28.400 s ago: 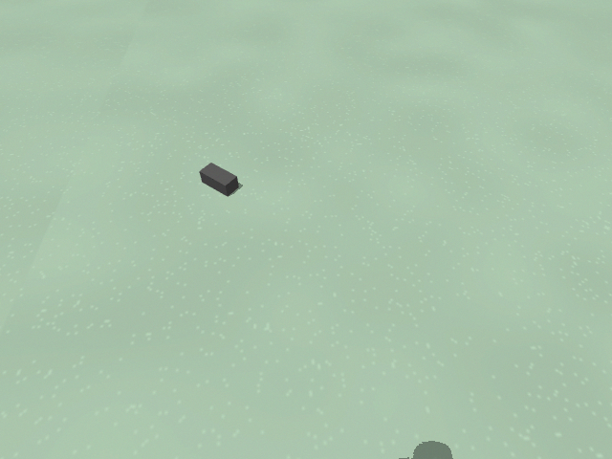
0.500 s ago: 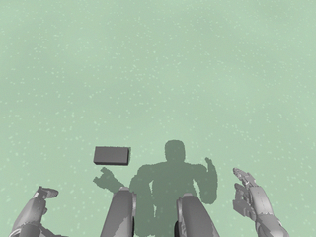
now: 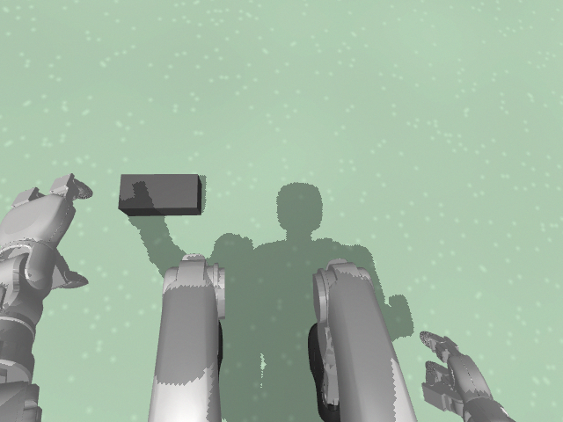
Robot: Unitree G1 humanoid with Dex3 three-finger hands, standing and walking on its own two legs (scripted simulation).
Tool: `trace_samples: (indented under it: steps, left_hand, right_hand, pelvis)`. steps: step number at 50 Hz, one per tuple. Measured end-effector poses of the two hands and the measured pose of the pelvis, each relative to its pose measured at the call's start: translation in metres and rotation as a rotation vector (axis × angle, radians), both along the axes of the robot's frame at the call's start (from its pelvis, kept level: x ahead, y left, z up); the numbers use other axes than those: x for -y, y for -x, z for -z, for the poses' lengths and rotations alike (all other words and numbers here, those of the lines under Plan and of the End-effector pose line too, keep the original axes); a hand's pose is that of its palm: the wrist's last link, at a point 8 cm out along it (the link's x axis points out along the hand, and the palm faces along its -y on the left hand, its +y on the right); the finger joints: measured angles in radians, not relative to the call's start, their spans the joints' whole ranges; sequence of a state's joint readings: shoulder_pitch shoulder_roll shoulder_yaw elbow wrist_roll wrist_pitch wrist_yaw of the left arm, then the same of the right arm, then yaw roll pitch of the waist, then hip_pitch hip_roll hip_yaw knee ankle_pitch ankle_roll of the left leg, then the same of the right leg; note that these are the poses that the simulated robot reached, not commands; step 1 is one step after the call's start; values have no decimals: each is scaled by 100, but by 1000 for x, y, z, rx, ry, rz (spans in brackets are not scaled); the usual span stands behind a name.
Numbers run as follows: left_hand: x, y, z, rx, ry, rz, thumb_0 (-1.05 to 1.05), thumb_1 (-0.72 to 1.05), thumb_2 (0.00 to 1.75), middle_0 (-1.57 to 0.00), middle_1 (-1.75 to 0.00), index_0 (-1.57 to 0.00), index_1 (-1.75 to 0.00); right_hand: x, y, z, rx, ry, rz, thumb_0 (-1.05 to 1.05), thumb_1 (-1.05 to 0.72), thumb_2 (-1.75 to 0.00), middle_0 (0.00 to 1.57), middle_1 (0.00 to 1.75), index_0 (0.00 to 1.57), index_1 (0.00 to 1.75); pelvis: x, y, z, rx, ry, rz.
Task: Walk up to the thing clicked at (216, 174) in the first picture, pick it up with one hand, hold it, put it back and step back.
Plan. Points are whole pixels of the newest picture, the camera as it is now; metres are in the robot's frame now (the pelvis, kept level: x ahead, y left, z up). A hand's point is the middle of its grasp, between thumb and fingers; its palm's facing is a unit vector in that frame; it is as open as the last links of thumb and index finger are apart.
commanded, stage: rise first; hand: left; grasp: from above
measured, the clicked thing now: (162, 195) +0.50 +0.26 -0.39
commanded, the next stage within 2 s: none
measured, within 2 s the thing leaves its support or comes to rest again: neither
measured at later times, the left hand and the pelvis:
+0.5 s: hand (93, 221) +0.39 +0.33 -0.22, palm faces -0.46 -0.11 -0.88, open 14.3 cm; pelvis -0.01 +0.01 -0.07, yaw -3 degrees
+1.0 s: hand (107, 213) +0.42 +0.32 -0.26, palm faces -0.45 -0.06 -0.89, open 14.1 cm; pelvis +0.01 +0.01 -0.09, yaw -4 degrees
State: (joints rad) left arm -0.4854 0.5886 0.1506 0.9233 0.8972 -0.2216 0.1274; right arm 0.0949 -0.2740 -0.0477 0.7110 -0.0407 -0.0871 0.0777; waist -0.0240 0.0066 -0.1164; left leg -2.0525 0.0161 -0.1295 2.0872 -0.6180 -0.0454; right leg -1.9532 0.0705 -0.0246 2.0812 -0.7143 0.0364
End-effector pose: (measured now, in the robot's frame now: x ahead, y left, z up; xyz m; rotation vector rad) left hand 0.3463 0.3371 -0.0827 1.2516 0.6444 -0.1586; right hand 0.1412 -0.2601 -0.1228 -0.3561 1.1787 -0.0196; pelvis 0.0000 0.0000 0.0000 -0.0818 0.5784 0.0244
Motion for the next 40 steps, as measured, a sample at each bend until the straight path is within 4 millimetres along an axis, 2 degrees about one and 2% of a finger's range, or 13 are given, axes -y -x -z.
trace_samples:
  steps: [7,13,23,32,40]
  left_hand:
    - [3,-18,29,15,-40,97,0,-55,105,-8,-102,-7,-102]
    - [4,-32,50,32,-71,160,0,-55,105,-7,-99,-6,-100]
    - [3,-51,77,49,-121,226,0,-54,104,-8,-97,-6,-97]
    - [5,-61,96,53,-146,267,0,-53,102,-8,-97,-8,-97]
    - [7,-69,108,61,-163,289,0,-52,100,-9,-98,-9,-97]
  right_hand:
    - [7,46,24,-110,31,48,1,-89,-90,20,30,21,30]
    - [11,63,33,-160,62,56,1,-89,-90,21,30,21,30]
    - [9,55,46,-178,93,31,0,-89,-90,20,30,21,30]
    - [2,41,56,-175,90,9,0,-90,-90,21,30,21,30]
    - [0,40,64,-194,90,9,0,-90,-90,21,30,21,30]
  pelvis:
    - [0,8,29,17,11,9]
    - [-2,10,46,25,23,15]
    - [-5,6,66,23,41,23]
    - [-8,1,76,16,51,31]
    - [-8,-3,82,9,53,38]
